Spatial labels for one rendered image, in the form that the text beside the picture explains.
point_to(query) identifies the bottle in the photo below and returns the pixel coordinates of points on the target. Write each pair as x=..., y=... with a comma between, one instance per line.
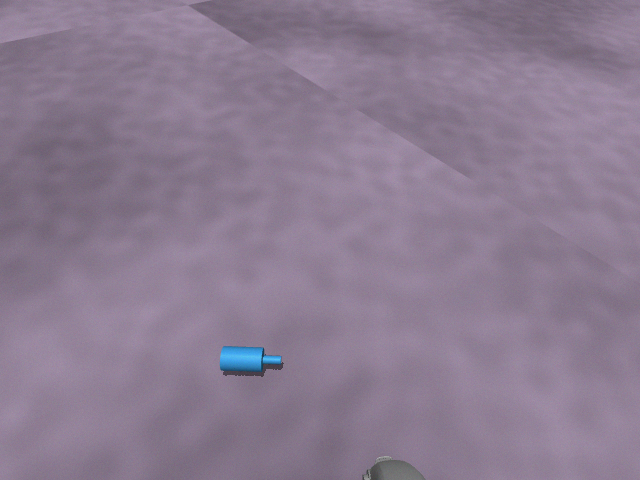
x=249, y=359

